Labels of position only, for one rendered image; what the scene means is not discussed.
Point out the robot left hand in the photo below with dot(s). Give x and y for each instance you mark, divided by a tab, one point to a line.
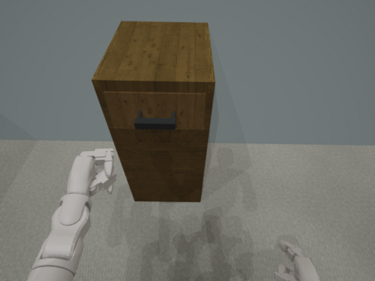
83	172

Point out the robot right hand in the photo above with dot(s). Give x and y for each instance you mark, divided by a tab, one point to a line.
303	269

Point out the cabinet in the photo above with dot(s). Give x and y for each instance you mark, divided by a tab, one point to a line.
159	164

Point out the handle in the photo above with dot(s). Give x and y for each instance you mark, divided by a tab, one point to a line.
155	123

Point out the drawer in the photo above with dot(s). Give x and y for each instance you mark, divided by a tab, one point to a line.
188	106

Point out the robot left forearm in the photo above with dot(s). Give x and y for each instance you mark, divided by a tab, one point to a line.
61	251

